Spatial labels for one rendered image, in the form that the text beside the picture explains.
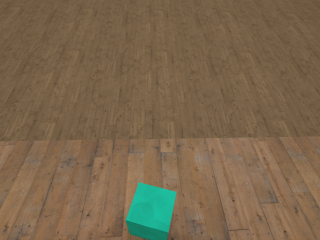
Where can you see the carton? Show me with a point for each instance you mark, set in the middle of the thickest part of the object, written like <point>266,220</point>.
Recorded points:
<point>150,213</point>

